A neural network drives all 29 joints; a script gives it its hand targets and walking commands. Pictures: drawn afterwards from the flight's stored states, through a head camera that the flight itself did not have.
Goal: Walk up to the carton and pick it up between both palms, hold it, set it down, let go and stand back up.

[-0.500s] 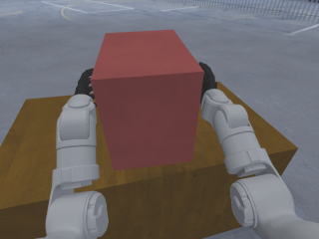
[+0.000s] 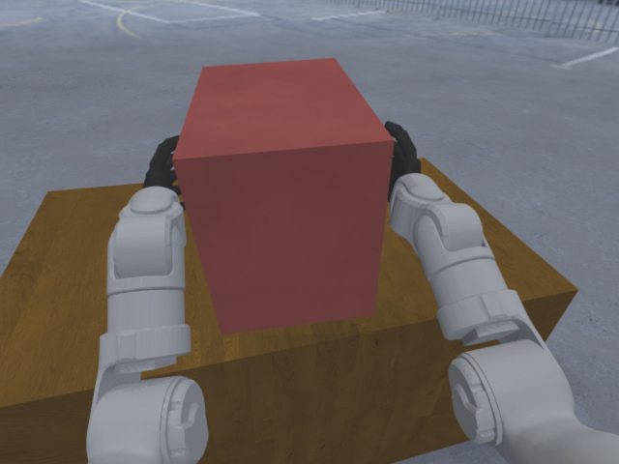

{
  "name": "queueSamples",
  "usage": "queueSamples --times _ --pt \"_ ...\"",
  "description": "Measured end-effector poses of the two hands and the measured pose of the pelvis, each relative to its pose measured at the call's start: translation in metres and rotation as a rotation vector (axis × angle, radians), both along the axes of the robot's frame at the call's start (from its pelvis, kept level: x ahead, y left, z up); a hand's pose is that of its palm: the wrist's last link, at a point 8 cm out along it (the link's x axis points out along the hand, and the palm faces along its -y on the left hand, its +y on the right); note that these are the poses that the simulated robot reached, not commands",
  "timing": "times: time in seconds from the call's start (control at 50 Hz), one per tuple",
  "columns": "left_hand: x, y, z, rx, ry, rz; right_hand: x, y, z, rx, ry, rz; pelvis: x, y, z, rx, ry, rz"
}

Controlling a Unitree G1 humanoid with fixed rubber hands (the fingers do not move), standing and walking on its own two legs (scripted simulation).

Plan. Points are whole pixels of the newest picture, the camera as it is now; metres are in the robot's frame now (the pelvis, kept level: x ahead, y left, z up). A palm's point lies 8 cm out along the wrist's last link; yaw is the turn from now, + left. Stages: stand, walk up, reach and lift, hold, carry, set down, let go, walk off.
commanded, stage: hold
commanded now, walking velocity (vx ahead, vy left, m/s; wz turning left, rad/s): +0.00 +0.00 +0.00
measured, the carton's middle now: (283, 183) +0.43 +0.01 +0.22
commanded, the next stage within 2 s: none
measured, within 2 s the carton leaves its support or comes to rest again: neither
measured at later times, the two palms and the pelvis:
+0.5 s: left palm (163, 197) +0.36 +0.15 +0.24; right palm (405, 183) +0.37 -0.13 +0.26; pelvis +0.00 +0.00 +0.00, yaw +0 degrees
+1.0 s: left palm (162, 196) +0.37 +0.15 +0.24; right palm (404, 182) +0.37 -0.13 +0.26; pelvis +0.00 +0.00 +0.00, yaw +0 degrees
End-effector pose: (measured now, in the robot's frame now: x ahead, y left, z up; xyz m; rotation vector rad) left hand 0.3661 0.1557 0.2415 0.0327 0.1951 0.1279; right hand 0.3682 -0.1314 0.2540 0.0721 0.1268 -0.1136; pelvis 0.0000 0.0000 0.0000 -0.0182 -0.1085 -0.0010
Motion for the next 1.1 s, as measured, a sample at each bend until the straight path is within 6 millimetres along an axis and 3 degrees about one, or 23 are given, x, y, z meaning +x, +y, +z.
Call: queueSamples --times 1.1 --pt "-0.0005 -0.001 0.0031 0.0 -0.001 -0.004 -0.0012 -0.001 0.0026 0.001 0.002 -0.003 0.0004 -0.0003 0.0 0.001 0.001 -0.003"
